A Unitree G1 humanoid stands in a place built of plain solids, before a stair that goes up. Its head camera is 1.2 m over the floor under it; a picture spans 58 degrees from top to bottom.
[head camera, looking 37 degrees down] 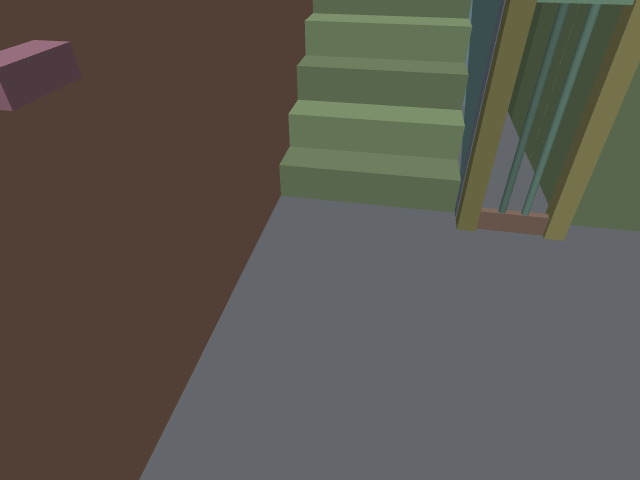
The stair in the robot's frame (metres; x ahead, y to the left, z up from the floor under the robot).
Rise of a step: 0.18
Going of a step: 0.22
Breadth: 0.90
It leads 11 degrees to the right of straight ahead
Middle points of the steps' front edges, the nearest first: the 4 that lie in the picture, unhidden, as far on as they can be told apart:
1.90 -0.23 0.18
2.12 -0.28 0.36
2.35 -0.32 0.55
2.57 -0.36 0.73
